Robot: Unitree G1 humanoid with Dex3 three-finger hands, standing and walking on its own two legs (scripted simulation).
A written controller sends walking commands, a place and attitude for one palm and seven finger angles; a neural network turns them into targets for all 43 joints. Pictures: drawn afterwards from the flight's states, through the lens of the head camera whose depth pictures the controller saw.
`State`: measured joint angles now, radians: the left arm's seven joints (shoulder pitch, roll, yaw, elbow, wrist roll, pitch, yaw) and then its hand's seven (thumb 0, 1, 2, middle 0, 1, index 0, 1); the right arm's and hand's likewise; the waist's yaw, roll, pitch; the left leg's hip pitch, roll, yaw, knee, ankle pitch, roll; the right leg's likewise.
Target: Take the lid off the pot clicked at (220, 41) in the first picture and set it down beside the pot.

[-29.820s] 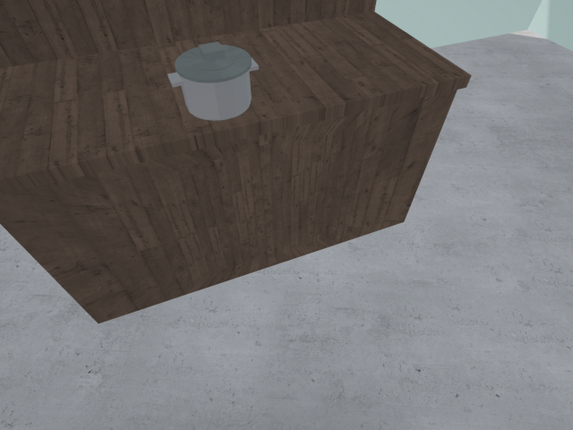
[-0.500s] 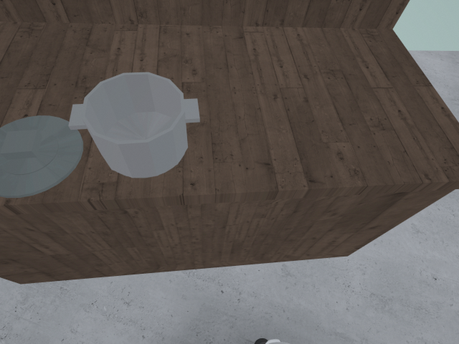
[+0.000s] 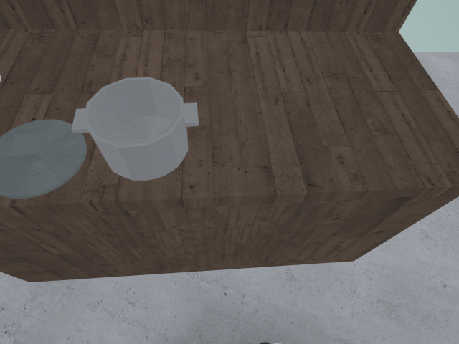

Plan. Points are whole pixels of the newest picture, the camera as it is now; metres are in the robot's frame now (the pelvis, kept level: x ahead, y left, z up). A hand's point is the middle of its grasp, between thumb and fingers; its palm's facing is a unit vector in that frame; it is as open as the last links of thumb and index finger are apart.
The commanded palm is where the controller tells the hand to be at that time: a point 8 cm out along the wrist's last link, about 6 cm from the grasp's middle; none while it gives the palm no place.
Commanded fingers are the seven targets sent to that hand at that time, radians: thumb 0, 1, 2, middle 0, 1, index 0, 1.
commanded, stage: draw the hand back to the body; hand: left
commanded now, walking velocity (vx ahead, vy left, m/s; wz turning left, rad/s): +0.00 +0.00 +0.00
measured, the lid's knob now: (28, 147) +0.48 +0.37 +0.02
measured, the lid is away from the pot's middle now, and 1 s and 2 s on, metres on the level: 0.22 0.22 0.22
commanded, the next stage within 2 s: step back with the hand held close in 1.98 s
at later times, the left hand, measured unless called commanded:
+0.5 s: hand out of the picture +0.41 +0.32 +0.20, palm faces +0.50 -0.83 -0.26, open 10.8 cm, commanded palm +0.35 +0.34 +0.22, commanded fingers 0.00 0.28 0.59 -0.27 -0.79 -0.27 -0.79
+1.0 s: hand out of the picture +0.32 +0.28 +0.21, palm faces +0.55 -0.80 -0.23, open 8.6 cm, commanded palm +0.26 +0.30 +0.21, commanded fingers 0.00 0.80 0.85 -0.21 -0.38 -0.21 -0.38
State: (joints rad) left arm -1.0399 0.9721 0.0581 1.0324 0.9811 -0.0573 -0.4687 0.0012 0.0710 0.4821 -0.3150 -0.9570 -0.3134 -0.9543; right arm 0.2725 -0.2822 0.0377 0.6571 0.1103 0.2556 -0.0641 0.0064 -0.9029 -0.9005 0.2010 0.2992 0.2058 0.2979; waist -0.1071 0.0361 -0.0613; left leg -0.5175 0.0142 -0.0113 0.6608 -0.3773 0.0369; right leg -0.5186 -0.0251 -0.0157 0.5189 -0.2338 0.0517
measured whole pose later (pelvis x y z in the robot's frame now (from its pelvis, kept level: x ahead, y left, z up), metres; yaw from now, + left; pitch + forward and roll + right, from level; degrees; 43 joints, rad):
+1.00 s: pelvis +0.00 -0.04 +0.02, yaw +0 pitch -2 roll -1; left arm -0.22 0.43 0.43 0.21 -0.07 -0.07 0.10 0.01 0.59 0.75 -0.25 -0.54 -0.24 -0.54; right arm 0.18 -0.25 0.04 0.70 0.03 -0.08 -0.07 0.01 -0.90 -0.90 0.20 0.30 0.20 0.30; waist 0.04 0.05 0.03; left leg -0.07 0.03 0.00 0.36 -0.26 -0.01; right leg -0.13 -0.01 -0.01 0.34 -0.18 0.01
